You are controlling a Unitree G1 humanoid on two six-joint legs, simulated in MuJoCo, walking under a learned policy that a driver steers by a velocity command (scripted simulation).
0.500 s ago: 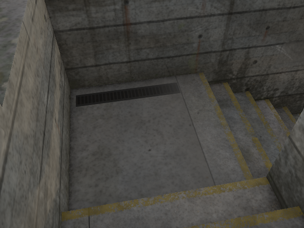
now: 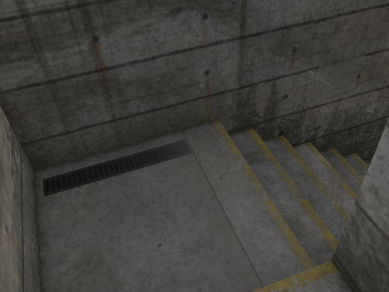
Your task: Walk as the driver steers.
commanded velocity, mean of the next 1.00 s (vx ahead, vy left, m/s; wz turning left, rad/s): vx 0.33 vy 0.00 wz -0.29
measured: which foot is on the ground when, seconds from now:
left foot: up 0.00-0.16, down 0.18-0.76, up 0.78-1.00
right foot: down 0.00-0.18, up 0.20-0.74, down 0.76-1.00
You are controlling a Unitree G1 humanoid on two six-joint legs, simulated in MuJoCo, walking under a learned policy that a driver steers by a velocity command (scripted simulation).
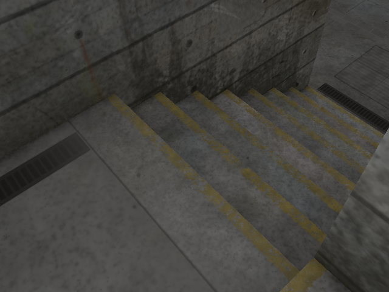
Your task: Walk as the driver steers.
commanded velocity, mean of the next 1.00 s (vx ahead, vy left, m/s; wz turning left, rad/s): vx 0.01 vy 0.00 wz -0.54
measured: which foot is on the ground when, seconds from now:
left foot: up 0.00-0.42, down 0.44-1.00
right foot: down 0.00-0.44, up 0.46-0.94, down 0.96-1.00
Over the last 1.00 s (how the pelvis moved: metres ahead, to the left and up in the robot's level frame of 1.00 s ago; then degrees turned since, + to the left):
0.48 0.01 -0.32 -17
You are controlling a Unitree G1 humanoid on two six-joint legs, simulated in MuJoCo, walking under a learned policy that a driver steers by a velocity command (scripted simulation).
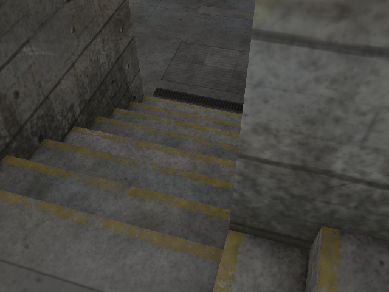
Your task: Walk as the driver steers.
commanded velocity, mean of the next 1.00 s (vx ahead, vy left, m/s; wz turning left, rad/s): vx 0.10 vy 0.00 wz -0.06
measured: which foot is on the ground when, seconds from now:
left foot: down 0.00-0.90, up 0.92-1.00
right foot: down 0.00-1.00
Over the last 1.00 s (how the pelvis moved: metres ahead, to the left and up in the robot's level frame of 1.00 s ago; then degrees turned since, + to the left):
0.00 0.12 -0.01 -29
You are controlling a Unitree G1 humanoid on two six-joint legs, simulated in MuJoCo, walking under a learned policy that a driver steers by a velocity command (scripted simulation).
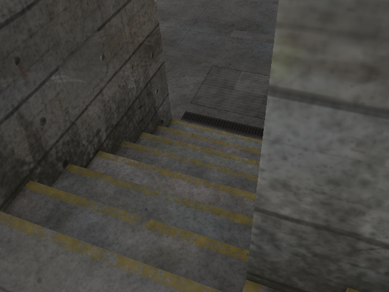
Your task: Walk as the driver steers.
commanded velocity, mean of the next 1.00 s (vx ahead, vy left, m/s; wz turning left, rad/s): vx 0.16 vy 0.00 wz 0.00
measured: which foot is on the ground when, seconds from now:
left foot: up 0.00-0.44, down 0.46-0.80, up 0.82-1.00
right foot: down 0.00-0.48, up 0.50-0.74, down 0.76-1.00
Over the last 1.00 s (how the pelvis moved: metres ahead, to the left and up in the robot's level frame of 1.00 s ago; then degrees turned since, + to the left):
0.12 -0.04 0.00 1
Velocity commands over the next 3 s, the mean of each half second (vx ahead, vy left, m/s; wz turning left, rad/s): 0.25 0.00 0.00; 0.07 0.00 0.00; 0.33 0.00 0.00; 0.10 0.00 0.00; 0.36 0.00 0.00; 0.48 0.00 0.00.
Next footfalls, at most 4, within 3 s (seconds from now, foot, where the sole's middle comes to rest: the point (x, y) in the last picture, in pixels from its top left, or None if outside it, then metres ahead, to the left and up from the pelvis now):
0.46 left None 0.39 0.15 -0.95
0.76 right None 0.21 -0.02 -0.77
1.40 left None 0.50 0.36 -0.95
1.74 right None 0.51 0.19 -0.95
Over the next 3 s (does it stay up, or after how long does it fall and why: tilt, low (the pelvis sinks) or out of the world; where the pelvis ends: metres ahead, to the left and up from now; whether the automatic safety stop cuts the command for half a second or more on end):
stays up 0.87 0.31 -0.36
